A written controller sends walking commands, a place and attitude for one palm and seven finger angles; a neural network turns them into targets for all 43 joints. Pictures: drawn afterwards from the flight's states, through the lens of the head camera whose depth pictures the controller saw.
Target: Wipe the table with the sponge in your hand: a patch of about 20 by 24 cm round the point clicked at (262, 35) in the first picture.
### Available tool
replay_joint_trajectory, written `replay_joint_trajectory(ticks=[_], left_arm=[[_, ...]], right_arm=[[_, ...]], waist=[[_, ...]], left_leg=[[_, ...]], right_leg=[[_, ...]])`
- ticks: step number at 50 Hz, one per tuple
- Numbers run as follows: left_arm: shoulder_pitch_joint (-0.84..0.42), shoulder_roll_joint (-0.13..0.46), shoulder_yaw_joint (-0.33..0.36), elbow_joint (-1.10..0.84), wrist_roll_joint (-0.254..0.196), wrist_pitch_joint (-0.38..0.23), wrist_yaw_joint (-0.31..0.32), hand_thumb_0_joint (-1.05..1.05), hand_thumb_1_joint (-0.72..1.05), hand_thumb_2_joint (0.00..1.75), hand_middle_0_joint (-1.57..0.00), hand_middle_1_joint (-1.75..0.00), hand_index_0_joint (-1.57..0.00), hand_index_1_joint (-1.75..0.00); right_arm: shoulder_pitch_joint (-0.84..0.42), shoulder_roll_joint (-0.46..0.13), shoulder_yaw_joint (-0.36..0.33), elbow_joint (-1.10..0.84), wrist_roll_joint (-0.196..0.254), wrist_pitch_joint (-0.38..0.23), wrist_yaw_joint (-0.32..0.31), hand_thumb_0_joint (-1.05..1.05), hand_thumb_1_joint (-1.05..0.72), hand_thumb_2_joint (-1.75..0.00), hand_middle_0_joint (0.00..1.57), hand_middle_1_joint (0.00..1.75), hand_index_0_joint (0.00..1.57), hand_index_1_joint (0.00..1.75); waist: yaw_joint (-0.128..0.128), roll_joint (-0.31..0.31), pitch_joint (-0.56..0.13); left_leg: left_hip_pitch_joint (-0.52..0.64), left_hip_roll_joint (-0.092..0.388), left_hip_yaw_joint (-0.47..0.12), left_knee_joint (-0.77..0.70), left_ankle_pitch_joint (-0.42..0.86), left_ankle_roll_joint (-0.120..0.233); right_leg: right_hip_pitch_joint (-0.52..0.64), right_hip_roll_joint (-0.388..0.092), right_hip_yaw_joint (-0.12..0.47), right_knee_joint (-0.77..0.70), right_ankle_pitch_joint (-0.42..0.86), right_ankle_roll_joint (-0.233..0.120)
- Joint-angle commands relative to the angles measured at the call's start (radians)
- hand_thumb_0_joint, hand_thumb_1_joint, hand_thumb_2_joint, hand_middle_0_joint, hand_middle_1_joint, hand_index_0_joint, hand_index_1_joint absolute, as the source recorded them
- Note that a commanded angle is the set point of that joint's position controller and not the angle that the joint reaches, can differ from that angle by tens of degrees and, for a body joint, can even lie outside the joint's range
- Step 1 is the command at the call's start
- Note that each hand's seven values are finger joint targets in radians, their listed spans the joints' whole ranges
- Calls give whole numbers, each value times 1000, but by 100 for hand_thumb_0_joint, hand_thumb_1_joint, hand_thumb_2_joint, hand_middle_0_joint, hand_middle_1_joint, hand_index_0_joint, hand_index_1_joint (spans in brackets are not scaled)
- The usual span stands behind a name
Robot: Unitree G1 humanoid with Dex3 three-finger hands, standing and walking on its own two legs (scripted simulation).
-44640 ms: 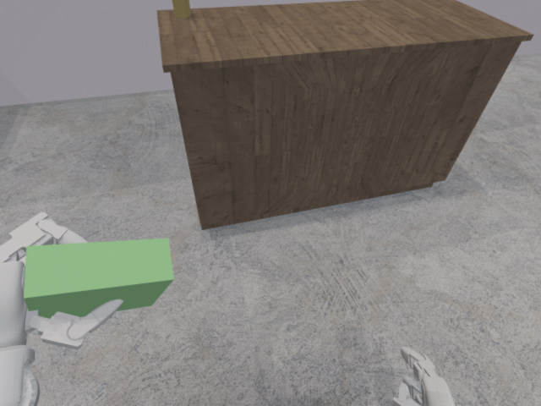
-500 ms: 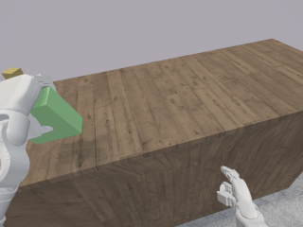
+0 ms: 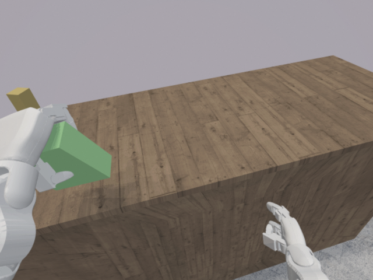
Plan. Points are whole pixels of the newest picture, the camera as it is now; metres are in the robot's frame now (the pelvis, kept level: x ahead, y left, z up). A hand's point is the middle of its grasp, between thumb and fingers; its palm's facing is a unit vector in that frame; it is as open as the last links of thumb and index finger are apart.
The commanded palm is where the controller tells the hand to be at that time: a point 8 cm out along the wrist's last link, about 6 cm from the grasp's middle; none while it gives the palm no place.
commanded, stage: bring the sponge back beside the body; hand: left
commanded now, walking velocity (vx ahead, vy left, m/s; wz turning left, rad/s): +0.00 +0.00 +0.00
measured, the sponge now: (69, 165) +0.22 +0.27 +0.19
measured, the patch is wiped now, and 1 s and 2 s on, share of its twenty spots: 0.95 0.95 0.95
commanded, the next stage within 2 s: step back with the hand held close in 0.42 s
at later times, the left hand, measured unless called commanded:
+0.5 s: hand (56, 156) +0.19 +0.26 +0.24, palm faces +0.37 -0.14 -0.92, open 9.2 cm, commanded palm +0.14 +0.27 +0.31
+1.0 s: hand (38, 145) +0.17 +0.25 +0.28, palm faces +0.56 -0.76 -0.34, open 9.2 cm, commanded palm +0.10 +0.29 +0.29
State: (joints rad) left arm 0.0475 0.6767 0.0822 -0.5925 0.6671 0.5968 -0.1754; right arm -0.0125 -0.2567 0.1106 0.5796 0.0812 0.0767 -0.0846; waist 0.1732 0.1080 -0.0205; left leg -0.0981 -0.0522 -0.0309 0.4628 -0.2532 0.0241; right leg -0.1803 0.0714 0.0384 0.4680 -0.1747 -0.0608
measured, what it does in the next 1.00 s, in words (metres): stands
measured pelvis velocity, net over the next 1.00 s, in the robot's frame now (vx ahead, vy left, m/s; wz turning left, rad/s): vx -0.05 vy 0.00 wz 0.04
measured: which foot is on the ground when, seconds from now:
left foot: down 0.00-1.00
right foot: down 0.00-1.00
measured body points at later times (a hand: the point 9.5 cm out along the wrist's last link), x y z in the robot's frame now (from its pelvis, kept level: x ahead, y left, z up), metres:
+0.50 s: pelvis -0.01 -0.02 +0.00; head -0.06 -0.07 +0.44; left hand +0.17 +0.26 +0.29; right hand +0.27 -0.19 -0.04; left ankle +0.01 +0.11 -0.74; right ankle +0.06 -0.08 -0.74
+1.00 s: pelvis -0.05 +0.00 -0.01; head -0.04 +0.01 +0.44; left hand +0.14 +0.29 +0.30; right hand +0.07 -0.26 -0.11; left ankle -0.02 +0.11 -0.74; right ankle +0.06 -0.08 -0.74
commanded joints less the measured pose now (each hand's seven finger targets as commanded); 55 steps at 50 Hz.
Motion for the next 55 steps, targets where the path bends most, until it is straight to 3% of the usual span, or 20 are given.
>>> replay_joint_trajectory(ticks=[1, 3, 6, 8, 12, 13, 21, 24, 26, 27, 28, 29, 30, 32, 33, 35, 37, 41, 50, 55], left_arm=[[-217, 239, 186, -150, 38, -16, 54, 0, 10, 130, -120, -160, -120, -160], [-239, 253, 196, -208, 38, -18, 58, 0, 10, 130, -120, -160, -120, -160], [-218, 240, 186, -122, 32, -21, 61, 0, 10, 130, -120, -160, -120, -160], [-261, 247, 184, -168, 35, -21, 61, 0, 10, 130, -120, -160, -120, -160], [-240, 249, 186, -139, 33, -34, 61, 0, 10, 130, -120, -160, -120, -160], [-265, 250, 184, -187, 38, -30, 64, 0, 10, 130, -120, -160, -120, -160], [-204, 249, 202, -108, 30, -41, 66, 0, 10, 130, -120, -160, -120, -160], [-248, 268, 214, -133, 27, -46, 71, 0, 10, 130, -120, -160, -120, -160], [-200, 257, 210, -90, 24, -52, 66, 0, 10, 130, -120, -160, -120, -160], [-209, 125, 79, 95, 32, -39, 57, 0, 10, 130, -120, -160, -120, -160], [-492, 14, 307, -130, -679, -324, 167, 0, 10, 130, -120, -160, -120, -160], [-196, 83, 345, 40, -678, -418, 208, 0, 10, 130, -120, -160, -120, -160], [-115, 74, 401, -79, -712, -485, 241, 0, 10, 130, -120, -160, -120, -160], [-46, 96, 464, -317, -742, -601, 280, 0, 10, 130, -120, -160, -120, -160], [-47, 143, 526, -406, -757, -656, 303, 0, 10, 130, -120, -160, -120, -160], [34, 85, 556, -407, -764, -713, 335, 0, 10, 130, -120, -160, -120, -160], [46, 64, 573, -352, -766, -745, 357, 0, 10, 130, -120, -160, -120, -160], [17, 39, 560, -199, -761, -768, 365, 0, 10, 130, -120, -160, -120, -160], [121, 36, 588, -283, -742, -811, 366, 0, 10, 130, -120, -160, -120, -160], [63, 41, 615, -341, -715, -837, 372, 0, 10, 130, -120, -160, -120, -160]], right_arm=[[-268, -88, -39, -194, -8, -54, -3, 0, -90, -90, 20, 30, 20, 30], [-303, -83, -37, -209, 3, -65, -1, 0, -90, -90, 20, 30, 20, 30], [-265, -91, -39, -191, -9, -58, -9, 0, -90, -90, 20, 30, 20, 30], [-302, -85, -38, -207, 4, -72, -8, 0, -90, -90, 20, 30, 20, 30], [-269, -90, -43, -197, -12, -70, -16, 0, -90, -90, 20, 30, 20, 30], [-301, -85, -40, -210, 2, -83, -11, 0, -90, -90, 20, 30, 20, 30], [-261, -90, -44, -192, -17, -75, -14, 0, -90, -90, 20, 30, 20, 30], [-265, -90, -45, -203, -15, -78, -14, 0, -90, -90, 20, 30, 20, 30], [-260, -92, -47, -196, -18, -74, -16, 0, -90, -90, 20, 30, 20, 30], [-242, -94, -40, -180, -15, -72, -28, 0, -90, -90, 20, 30, 20, 30], [10, -52, -46, -364, 1, -89, 5, 0, -90, -90, 20, 30, 20, 30], [63, -70, -41, -252, -37, -97, -2, 0, -90, -90, 20, 30, 20, 30], [109, -84, -73, -251, -37, -91, -2, 0, -90, -90, 20, 30, 20, 30], [111, -78, -67, -228, -54, -84, 4, 0, -90, -90, 20, 30, 20, 30], [87, -92, -62, -223, -64, -91, 7, 0, -90, -90, 20, 30, 20, 30], [92, -112, -88, -201, -70, -101, 4, 0, -90, -90, 20, 30, 20, 30], [129, -101, -104, -188, -65, -107, 7, 0, -90, -90, 20, 30, 20, 30], [153, -101, -129, -142, -48, -102, 12, 0, -90, -90, 20, 30, 20, 30], [111, -114, -138, -163, -57, -142, 11, 0, -90, -90, 20, 30, 20, 30], [129, -114, -147, -147, -70, -172, 13, 0, -90, -90, 20, 30, 20, 30]], waist=[[-1, -41, -120], [-6, 19, -136], [-5, -49, -100], [-13, 11, -110], [-4, -44, -121], [-13, 26, -133], [-4, -75, -90], [-2, -24, -121], [-2, -77, -95], [-40, -113, -4], [-201, -242, 214], [-149, -363, 25], [-155, -380, -22], [-177, -149, -151], [-173, 13, -167], [-164, 127, -165], [-182, 48, -200], [-202, -96, -182], [-181, -36, -105], [-181, 26, -126]], left_leg=[[-59, 38, -48, -84, 137, 5], [-51, 38, -56, -85, 112, 5], [-71, 36, -44, -75, 102, 4], [-59, 33, -48, -72, 64, 4], [-66, 26, -35, -55, 85, 7], [-58, 27, -46, -62, 63, 5], [-89, 24, -28, -33, 78, 4], [-98, 21, -30, -24, 60, 3], [-105, 23, -24, -22, 52, 2], [-124, 23, -9, -22, 2, 1], [-100, 22, -68, 50, -188, 22], [-71, 15, -49, 155, -160, 36], [-47, 14, -45, 260, -119, 31], [-49, 64, -28, 185, -44, 25], [-48, 86, -52, 101, -31, 25], [-181, 167, -156, -25, 10, 40], [-247, 152, -138, 37, 118, 23], [-245, 148, -120, 116, 54, 9], [-448, 186, -196, -49, -236, 48], [-572, 216, -219, -92, -311, 71]], right_leg=[[72, -46, 81, -100, -44, -9], [67, -35, 136, -105, -72, -17], [58, -52, 101, -116, -91, -7], [38, -44, 155, -129, -142, -12], [59, -62, 123, -122, -127, -4], [50, -49, 169, -126, -154, -12], [38, -66, 149, -135, -162, 0], [53, -74, 170, -130, -190, -4], [41, -76, 167, -139, -204, 2], [-33, -75, 136, -159, -250, 10], [-303, -89, 227, -319, -367, 28], [-292, -136, 216, -305, -409, -2], [-309, -203, 264, -307, -380, -10], [-204, -272, 228, -198, -173, -44], [-190, -252, 208, -129, -111, -39], [-62, -176, 126, -14, 43, 0], [22, -188, 126, 36, 243, 6], [-36, -239, 156, -8, 216, 2], [-51, -148, 77, 45, -73, 35], [41, -106, 62, 167, -16, 46]])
